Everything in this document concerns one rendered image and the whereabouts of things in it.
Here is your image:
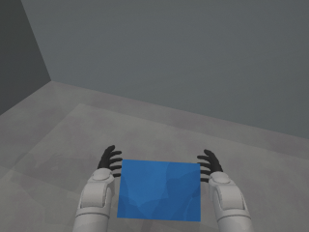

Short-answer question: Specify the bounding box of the left robot hand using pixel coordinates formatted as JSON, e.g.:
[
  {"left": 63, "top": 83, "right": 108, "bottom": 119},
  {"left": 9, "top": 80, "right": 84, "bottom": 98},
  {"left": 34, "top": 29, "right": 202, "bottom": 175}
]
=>
[{"left": 98, "top": 145, "right": 123, "bottom": 178}]

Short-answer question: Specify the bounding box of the left robot forearm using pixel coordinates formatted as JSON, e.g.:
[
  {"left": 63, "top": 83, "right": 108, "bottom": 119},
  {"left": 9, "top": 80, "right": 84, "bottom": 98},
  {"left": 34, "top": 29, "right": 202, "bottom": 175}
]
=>
[{"left": 72, "top": 168, "right": 115, "bottom": 232}]

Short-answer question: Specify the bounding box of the carton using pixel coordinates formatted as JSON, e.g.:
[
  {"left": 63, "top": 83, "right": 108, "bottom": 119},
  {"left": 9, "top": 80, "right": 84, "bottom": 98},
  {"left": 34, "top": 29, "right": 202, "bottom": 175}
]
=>
[{"left": 117, "top": 159, "right": 201, "bottom": 222}]

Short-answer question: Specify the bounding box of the right robot forearm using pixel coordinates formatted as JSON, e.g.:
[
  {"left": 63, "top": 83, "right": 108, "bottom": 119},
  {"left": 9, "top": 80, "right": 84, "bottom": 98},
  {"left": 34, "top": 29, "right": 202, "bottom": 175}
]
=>
[{"left": 209, "top": 171, "right": 255, "bottom": 232}]

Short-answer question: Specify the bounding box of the right robot hand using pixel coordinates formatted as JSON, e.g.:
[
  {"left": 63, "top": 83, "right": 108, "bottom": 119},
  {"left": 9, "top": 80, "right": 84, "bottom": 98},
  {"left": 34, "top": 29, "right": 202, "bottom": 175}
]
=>
[{"left": 197, "top": 149, "right": 223, "bottom": 183}]

